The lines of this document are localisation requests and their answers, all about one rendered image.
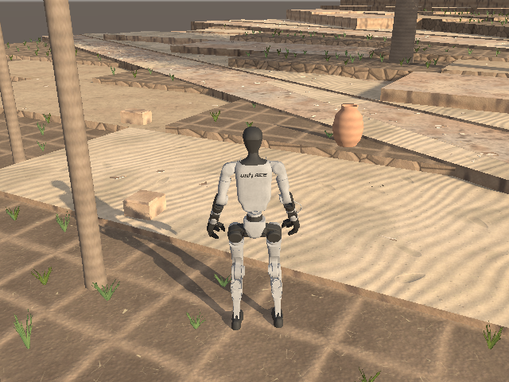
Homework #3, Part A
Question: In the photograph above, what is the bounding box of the robot right upper arm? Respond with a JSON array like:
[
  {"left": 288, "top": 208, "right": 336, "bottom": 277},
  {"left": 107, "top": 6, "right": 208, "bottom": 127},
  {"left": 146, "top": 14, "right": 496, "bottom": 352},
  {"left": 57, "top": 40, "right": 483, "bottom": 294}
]
[{"left": 270, "top": 161, "right": 292, "bottom": 204}]

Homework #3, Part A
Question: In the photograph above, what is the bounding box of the robot right forearm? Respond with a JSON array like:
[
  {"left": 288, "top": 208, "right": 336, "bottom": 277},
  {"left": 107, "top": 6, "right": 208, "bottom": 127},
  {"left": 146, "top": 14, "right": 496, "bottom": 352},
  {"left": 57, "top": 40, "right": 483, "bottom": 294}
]
[{"left": 284, "top": 192, "right": 298, "bottom": 221}]

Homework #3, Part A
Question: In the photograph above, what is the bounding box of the robot left forearm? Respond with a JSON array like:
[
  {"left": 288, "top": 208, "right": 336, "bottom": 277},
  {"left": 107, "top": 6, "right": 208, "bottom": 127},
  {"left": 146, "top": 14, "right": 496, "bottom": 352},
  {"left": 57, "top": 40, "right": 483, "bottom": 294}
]
[{"left": 208, "top": 193, "right": 224, "bottom": 224}]

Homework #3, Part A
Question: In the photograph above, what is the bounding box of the left robot hand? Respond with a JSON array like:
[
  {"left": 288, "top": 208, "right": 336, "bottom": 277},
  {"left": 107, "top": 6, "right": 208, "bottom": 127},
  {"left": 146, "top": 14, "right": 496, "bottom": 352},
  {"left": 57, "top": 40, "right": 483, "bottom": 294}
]
[{"left": 207, "top": 222, "right": 225, "bottom": 239}]

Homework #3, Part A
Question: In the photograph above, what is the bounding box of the right robot foot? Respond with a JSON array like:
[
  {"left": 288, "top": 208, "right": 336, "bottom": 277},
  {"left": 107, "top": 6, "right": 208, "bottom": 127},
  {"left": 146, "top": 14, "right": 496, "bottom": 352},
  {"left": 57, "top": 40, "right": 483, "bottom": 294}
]
[{"left": 271, "top": 308, "right": 283, "bottom": 328}]

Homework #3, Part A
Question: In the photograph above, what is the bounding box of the right robot shin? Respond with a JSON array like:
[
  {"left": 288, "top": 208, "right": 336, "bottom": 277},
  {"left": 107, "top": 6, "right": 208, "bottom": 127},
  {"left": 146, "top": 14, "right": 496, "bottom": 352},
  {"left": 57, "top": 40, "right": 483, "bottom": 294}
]
[{"left": 270, "top": 263, "right": 282, "bottom": 317}]

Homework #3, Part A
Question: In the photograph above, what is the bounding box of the right robot hand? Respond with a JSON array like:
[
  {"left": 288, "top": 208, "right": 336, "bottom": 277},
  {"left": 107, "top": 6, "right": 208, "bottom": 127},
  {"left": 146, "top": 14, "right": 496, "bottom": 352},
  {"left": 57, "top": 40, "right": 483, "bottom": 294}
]
[{"left": 282, "top": 218, "right": 300, "bottom": 236}]

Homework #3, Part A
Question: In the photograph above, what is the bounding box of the robot left upper arm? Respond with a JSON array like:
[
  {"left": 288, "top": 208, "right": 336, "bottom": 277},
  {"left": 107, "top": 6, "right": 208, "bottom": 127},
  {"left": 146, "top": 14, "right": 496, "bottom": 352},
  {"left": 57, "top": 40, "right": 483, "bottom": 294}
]
[{"left": 216, "top": 162, "right": 237, "bottom": 205}]

